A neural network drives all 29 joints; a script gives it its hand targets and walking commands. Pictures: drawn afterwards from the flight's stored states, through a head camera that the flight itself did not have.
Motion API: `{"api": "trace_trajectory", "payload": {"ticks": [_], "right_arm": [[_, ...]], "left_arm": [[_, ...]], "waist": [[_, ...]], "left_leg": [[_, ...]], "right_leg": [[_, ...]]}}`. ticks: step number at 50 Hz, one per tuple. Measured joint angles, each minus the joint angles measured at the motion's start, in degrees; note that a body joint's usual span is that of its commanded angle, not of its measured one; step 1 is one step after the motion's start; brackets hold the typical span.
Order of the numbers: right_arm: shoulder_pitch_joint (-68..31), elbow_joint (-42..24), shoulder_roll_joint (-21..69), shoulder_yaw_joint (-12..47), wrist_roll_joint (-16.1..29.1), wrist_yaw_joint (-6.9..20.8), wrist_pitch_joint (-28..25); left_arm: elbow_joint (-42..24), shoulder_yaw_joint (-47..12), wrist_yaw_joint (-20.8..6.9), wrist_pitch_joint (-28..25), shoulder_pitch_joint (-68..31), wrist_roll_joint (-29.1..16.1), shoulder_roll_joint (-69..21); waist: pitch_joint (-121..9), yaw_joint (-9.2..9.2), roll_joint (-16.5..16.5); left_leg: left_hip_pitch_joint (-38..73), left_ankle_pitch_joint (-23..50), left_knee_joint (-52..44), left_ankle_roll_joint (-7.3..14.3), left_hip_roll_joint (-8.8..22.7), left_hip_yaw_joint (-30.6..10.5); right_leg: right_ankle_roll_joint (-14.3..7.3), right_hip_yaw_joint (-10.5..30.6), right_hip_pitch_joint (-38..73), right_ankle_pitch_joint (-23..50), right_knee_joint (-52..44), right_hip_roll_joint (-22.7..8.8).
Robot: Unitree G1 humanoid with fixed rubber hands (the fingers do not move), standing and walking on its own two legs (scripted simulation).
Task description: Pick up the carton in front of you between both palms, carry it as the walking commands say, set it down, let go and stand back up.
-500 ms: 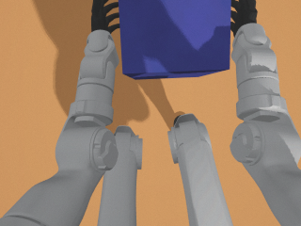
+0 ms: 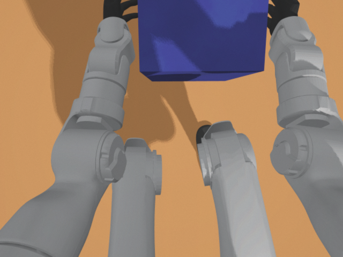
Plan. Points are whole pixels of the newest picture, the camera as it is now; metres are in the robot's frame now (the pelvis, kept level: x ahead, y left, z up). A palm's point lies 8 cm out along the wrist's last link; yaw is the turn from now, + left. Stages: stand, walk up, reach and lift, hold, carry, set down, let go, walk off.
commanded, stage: set down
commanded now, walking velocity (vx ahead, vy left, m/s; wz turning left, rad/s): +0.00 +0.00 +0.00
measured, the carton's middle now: (194, 31) +0.51 -0.11 -0.24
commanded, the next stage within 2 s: none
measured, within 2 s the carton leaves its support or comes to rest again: rests again in 0.30 s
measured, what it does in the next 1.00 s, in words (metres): stands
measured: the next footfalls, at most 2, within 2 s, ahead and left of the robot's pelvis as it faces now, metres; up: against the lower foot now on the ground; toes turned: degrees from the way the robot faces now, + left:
none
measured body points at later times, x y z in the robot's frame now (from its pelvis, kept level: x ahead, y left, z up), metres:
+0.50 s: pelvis +0.00 +0.00 -0.01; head +0.35 -0.05 +0.25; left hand +0.55 +0.05 -0.19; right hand +0.49 -0.26 -0.19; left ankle +0.09 +0.12 -0.36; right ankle +0.12 -0.13 -0.36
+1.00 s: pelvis -0.01 +0.00 -0.02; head +0.36 -0.04 +0.22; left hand +0.55 +0.07 -0.22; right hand +0.47 -0.30 -0.22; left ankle +0.09 +0.11 -0.36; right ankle +0.12 -0.13 -0.36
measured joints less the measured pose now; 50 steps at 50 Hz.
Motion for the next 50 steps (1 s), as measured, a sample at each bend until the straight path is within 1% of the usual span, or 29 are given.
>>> {"api": "trace_trajectory", "payload": {"ticks": [6,14,16,20,33,40,42,44,47,50], "right_arm": [[-0.6,1.39,-0.66,0.5,-0.23,0.75,-0.36],[-2.15,3.76,-1.57,1.42,-0.28,1.3,-1.11],[-2.38,4.01,-1.49,1.74,0.08,2.11,-1.46],[-2.93,4.72,-1.28,1.17,-0.54,2.69,-1.78],[-4.78,7.19,-2.04,-1.53,-2.67,5.14,-3.39],[-6.12,9.65,-2.87,-2.37,-2.18,5.23,-5.72],[-6.79,12.13,-3.8,-1.97,-1.53,4.7,-7.43],[-7.11,14.75,-5.28,-0.82,0.35,2.92,-9.23],[-6.89,17.19,-8.25,1.88,5.2,0.7,-11.51],[-6.33,17.49,-11.14,5.2,10.45,0.05,-12.83]], "left_arm": [[2.14,-0.15,-0.36,-0.54,-1.35,-0.17,0.71],[4.77,-0.61,-1.28,-1.52,-3.0,-0.57,1.99],[5.15,-0.69,-1.65,-1.93,-3.06,-0.71,2.35],[5.9,-0.43,-2.68,-2.31,-3.18,-0.7,3.06],[8.33,1.09,-5.79,-3.29,-5.34,1.63,3.99],[8.94,-0.41,-6.72,-4.02,-6.38,1.13,4.82],[9.24,-2.08,-6.54,-4.7,-6.58,0.23,5.28],[9.59,-4.52,-5.6,-5.33,-6.65,-1.86,6.23],[9.71,-7.98,-4.43,-6.0,-6.51,-5.89,8.28],[8.43,-10.9,-4.03,-6.37,-5.75,-9.24,10.16]], "waist": [[1.93,-0.15,0.67],[4.06,-0.18,1.14],[4.34,-0.27,1.2],[4.48,-0.48,1.28],[6.19,-0.24,1.01],[7.89,-0.17,0.45],[8.8,-0.13,0.07],[10.02,-0.05,-0.43],[11.88,0.22,-1.13],[13.1,0.54,-1.65]], "left_leg": [[0.31,0.36,0.46,0.69,0.2,0.64],[0.66,0.1,1.6,1.14,0.6,1.17],[0.65,-0.03,1.88,1.19,0.7,1.23],[0.51,-0.15,2.35,1.25,0.9,1.3],[0.58,0.63,2.84,1.75,1.89,1.71],[1.08,0.87,3.26,1.85,2.44,2.11],[1.44,0.85,3.41,1.8,2.66,2.31],[1.89,0.75,3.54,1.73,2.96,2.45],[2.46,0.49,3.82,1.63,3.6,2.43],[2.66,0.22,4.15,1.59,4.3,2.37]], "right_leg": [[0.23,0.16,0.68,0.01,0.4,-0.52],[-0.06,-0.06,1.14,-0.47,1.65,-1.32],[-0.19,-0.17,1.14,-0.64,1.96,-1.51],[-0.39,-0.38,1.03,-0.8,2.42,-1.78],[-0.74,-0.75,1.27,0.06,2.61,-2.23],[-0.81,-0.71,1.67,0.39,3.07,-2.41],[-0.83,-0.63,1.89,0.42,3.33,-2.47],[-0.97,-0.65,2.17,0.42,3.56,-2.54],[-1.48,-1.06,2.48,0.44,3.81,-2.75],[-2.19,-1.62,2.41,0.47,4.1,-3.09]]}}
